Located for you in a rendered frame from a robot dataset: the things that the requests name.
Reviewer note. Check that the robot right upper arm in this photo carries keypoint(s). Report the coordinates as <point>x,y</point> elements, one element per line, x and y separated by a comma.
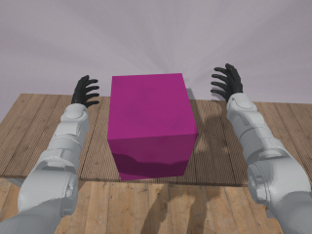
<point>281,185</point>

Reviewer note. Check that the table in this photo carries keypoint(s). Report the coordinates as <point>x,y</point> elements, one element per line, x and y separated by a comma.
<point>216,159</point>

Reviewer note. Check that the left robot forearm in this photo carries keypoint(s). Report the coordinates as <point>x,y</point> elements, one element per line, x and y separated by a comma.
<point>66,145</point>

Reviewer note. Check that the carton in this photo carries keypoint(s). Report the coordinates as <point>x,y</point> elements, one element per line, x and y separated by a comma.
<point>151,127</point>

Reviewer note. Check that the robot left hand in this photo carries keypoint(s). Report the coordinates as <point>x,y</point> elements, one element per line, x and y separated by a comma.
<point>80,93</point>

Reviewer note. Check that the robot right hand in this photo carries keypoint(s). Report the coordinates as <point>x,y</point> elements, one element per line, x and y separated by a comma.
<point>233,82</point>

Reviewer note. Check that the right robot forearm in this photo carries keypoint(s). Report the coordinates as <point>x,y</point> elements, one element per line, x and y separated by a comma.
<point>254,135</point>

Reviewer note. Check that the robot left upper arm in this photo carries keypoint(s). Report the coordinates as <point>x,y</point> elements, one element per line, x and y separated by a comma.
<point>47,197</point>

